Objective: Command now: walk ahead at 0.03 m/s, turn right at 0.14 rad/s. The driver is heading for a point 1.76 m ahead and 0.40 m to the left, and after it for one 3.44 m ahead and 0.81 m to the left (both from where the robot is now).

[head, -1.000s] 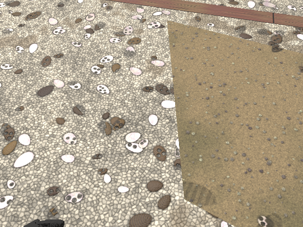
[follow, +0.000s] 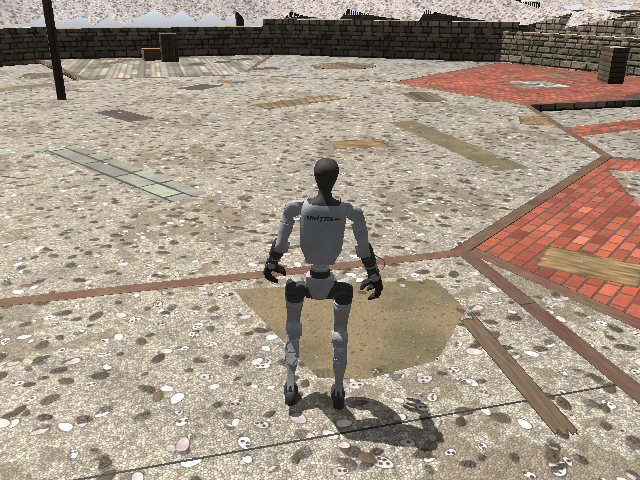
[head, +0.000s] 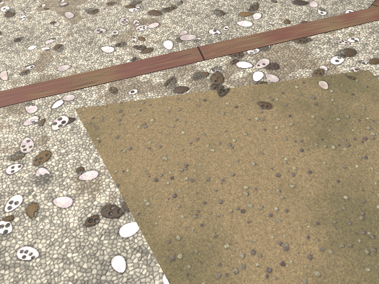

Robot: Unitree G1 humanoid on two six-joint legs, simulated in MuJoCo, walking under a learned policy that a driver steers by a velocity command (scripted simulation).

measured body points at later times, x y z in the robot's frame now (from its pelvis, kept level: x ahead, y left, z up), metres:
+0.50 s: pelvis +0.01 +0.02 +0.00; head +0.02 +0.02 +0.45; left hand +0.13 +0.28 -0.12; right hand +0.11 -0.24 -0.14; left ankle +0.00 +0.15 -0.74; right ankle +0.03 -0.10 -0.74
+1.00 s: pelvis +0.02 +0.02 +0.00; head +0.02 +0.02 +0.45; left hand +0.09 +0.27 -0.14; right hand +0.06 -0.24 -0.15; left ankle +0.00 +0.15 -0.74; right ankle +0.03 -0.10 -0.74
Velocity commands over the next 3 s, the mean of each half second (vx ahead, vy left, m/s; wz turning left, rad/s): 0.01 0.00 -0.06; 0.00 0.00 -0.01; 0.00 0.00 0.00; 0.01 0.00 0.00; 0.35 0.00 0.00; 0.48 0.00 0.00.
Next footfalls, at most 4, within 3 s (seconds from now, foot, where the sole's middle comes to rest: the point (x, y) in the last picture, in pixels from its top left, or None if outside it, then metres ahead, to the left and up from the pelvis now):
0.14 left None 0.04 0.15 -0.78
2.64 left None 0.47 0.13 -0.78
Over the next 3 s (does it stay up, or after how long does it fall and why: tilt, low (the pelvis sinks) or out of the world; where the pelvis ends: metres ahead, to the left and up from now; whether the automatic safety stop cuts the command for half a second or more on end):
stays up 0.48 0.05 0.01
